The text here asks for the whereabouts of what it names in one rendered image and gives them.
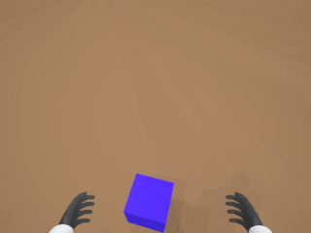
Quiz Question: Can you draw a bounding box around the right robot hand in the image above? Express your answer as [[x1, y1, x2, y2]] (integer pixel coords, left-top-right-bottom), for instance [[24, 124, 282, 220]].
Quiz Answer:
[[225, 192, 263, 233]]

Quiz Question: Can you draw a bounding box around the carton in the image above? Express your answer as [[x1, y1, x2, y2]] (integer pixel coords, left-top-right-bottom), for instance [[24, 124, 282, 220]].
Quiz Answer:
[[123, 174, 174, 233]]

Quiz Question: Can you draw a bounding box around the left robot hand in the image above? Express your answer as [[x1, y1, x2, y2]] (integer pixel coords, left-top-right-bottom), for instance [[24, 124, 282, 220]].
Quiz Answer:
[[58, 191, 95, 230]]

